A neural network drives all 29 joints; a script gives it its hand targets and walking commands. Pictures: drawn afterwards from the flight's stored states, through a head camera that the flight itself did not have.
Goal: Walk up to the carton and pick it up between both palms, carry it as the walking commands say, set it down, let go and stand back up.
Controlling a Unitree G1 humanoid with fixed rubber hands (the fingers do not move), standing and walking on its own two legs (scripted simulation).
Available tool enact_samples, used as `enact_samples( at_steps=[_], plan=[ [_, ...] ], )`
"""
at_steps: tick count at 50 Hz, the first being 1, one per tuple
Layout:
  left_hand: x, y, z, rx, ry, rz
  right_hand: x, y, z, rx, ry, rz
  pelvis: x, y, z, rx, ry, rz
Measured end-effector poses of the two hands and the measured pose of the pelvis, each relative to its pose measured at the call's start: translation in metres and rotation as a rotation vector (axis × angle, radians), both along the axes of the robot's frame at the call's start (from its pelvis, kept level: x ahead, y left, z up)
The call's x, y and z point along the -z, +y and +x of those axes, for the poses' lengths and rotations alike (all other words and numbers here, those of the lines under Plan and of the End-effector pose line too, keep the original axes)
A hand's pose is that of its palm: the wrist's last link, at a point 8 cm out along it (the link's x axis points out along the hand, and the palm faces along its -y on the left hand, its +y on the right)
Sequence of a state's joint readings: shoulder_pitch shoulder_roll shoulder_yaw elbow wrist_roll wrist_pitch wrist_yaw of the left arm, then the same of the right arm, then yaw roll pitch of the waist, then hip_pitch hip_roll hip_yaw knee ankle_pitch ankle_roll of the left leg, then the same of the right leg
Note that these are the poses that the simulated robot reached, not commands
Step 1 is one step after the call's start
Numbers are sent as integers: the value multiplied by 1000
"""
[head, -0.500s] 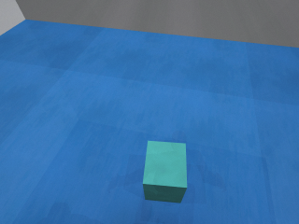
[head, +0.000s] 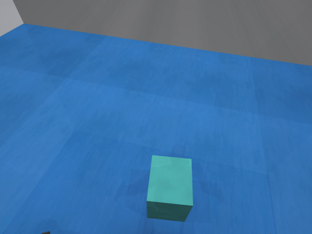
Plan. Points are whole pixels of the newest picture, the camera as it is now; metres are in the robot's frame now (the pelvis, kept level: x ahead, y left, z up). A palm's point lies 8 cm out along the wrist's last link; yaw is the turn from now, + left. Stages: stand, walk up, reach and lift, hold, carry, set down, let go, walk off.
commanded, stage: walk up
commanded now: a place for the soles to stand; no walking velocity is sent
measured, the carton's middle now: (168, 189) +0.49 -0.05 -0.61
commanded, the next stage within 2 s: reach and lift in 0.50 s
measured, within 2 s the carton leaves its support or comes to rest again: neither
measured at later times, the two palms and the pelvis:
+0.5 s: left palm out of the picture +0.10 +0.30 -0.09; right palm out of the picture +0.10 -0.32 -0.09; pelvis +0.01 -0.01 +0.02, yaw -1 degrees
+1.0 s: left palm (72, 214) +0.21 +0.26 -0.12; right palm (269, 228) +0.20 -0.30 -0.11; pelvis -0.01 -0.01 -0.02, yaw -3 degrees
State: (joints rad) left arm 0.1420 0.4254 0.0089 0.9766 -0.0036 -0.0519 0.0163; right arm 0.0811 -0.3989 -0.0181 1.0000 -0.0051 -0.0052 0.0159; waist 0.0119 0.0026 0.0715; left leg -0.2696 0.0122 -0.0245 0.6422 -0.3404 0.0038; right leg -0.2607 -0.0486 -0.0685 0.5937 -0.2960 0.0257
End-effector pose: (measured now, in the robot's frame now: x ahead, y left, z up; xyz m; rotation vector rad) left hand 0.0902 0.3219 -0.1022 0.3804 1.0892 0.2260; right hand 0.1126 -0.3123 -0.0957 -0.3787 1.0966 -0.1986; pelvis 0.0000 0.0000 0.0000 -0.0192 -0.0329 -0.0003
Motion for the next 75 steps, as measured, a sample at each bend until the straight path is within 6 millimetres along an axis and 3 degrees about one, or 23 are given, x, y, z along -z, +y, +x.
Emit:
enact_samples(
  at_steps=[8,26,33,41,47,65,75],
  plan=[
    [-8,-9,12,3,4,-19,-7,-2,1,16,18,9,-10,-3,1,7,-4,11],
    [-12,-22,7,-24,61,-32,-6,-12,-13,65,77,29,-19,-11,6,20,6,17],
    [-13,-36,58,5,-38,-68,-6,3,29,-3,-19,51,-4,-13,-14,32,30,17],
    [-1,-50,81,-8,-33,-105,4,6,52,13,-37,55,7,-11,-5,42,110,17],
    [12,-61,109,14,-82,-132,14,11,77,27,-83,80,20,-11,-4,44,199,24],
    [41,-88,196,36,-186,-176,48,20,152,55,-197,143,50,-9,-44,43,392,31],
    [54,-109,262,39,-267,-215,60,35,217,58,-283,183,64,-15,-57,41,516,36]
  ],
)
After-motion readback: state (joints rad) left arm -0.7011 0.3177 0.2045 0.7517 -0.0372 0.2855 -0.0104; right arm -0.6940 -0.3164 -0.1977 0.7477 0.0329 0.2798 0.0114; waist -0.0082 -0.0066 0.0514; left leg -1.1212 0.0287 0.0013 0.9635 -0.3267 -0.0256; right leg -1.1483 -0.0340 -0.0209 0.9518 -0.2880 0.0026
